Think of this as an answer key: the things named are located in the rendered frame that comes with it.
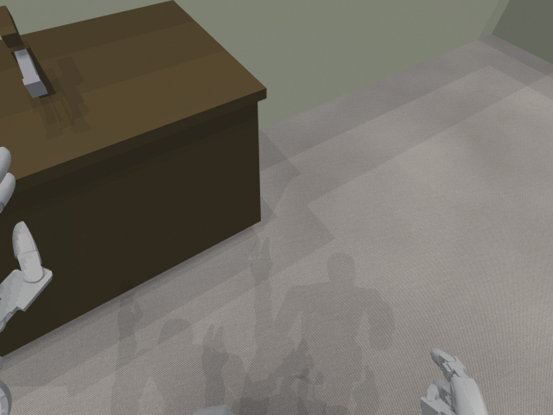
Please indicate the counter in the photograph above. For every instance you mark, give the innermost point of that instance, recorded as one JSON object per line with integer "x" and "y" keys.
{"x": 143, "y": 154}

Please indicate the tap lever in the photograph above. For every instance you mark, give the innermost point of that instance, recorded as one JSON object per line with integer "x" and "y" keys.
{"x": 31, "y": 79}

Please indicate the right robot hand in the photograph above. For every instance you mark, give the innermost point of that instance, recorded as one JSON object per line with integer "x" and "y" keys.
{"x": 462, "y": 397}

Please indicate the left robot hand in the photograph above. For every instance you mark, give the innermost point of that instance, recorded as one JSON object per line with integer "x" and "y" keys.
{"x": 19, "y": 290}

